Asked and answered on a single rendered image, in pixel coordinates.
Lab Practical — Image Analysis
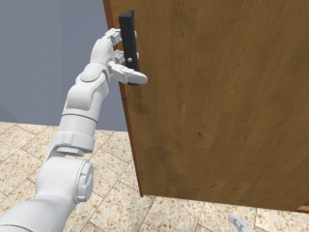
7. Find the left robot hand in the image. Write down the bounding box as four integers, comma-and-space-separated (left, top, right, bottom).
90, 28, 148, 84

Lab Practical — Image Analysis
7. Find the robot left upper arm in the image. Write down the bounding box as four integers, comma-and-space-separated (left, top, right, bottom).
0, 156, 94, 232

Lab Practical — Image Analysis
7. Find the handle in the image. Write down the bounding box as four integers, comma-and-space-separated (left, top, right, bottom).
118, 9, 140, 86

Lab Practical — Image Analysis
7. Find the right robot hand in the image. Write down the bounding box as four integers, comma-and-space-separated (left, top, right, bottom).
228, 214, 255, 232

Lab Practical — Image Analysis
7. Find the robot left forearm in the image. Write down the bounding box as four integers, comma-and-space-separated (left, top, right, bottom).
35, 62, 110, 194

